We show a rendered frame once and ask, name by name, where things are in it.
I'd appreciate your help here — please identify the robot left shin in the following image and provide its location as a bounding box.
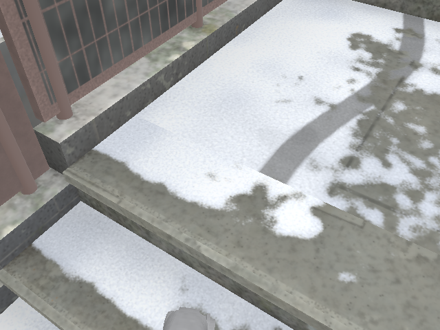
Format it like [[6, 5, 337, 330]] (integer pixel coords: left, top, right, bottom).
[[163, 311, 174, 329]]

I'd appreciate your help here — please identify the left robot thigh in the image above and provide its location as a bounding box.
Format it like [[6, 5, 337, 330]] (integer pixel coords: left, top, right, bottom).
[[163, 307, 215, 330]]

